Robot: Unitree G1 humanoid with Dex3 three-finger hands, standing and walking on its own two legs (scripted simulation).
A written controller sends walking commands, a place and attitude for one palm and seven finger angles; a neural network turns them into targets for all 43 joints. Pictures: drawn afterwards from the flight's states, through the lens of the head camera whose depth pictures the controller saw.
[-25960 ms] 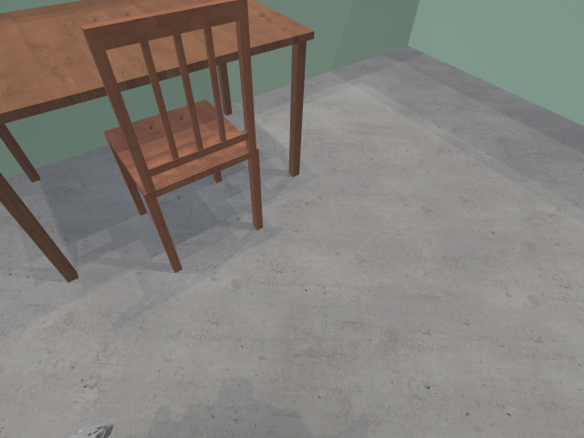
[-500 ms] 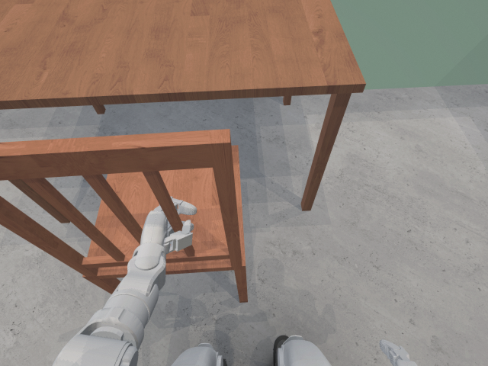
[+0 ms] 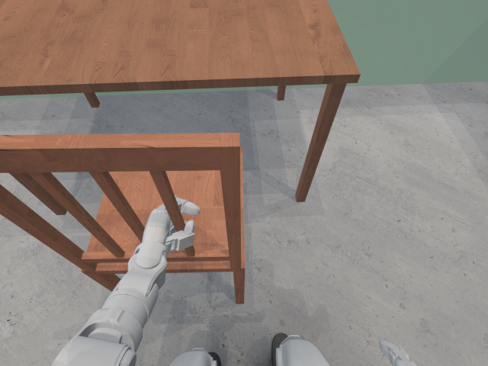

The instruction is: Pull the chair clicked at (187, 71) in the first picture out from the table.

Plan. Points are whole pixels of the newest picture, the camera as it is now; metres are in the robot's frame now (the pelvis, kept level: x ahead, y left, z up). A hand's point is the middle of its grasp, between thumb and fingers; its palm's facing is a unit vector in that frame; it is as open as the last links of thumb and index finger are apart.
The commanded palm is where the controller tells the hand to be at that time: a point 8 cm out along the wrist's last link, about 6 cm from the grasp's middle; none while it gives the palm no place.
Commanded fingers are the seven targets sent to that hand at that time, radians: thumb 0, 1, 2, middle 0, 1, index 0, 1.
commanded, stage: step backward, pulling the chair out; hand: left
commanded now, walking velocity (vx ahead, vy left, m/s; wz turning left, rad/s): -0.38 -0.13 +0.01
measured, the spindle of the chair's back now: (133, 221) +0.37 +0.21 -0.05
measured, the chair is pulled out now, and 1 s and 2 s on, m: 0.23 0.39 0.58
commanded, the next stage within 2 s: stop walking, hand still on the chair in 1.42 s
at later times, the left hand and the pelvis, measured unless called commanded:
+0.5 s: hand (186, 270) +0.28 +0.10 -0.06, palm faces -0.10 -0.98 -0.19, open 5.0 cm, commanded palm +0.27 +0.16 -0.05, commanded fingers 0.00 0.90 0.90 -0.50 -1.45 -0.50 -1.45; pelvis -0.06 +0.00 +0.00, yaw -2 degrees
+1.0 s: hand (182, 329) +0.18 +0.10 -0.06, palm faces -0.10 -0.98 -0.17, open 5.0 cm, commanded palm +0.18 +0.15 -0.05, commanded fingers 0.00 0.90 0.90 -0.50 -1.45 -0.50 -1.45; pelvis -0.16 +0.00 +0.01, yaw -1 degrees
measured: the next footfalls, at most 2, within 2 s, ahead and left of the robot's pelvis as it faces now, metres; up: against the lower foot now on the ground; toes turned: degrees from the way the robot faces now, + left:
right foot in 0.12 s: +0.06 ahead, -0.14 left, +0.00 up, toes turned -3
left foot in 0.42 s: +0.03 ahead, +0.12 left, +0.00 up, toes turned -2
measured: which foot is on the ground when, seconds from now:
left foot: down 0.00-0.28, up 0.30-0.40, down 0.42-0.70, up 0.72-0.86, down 0.88-1.00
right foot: up 0.00-0.10, down 0.12-0.46, up 0.48-0.60, down 0.62-0.90, up 0.92-1.00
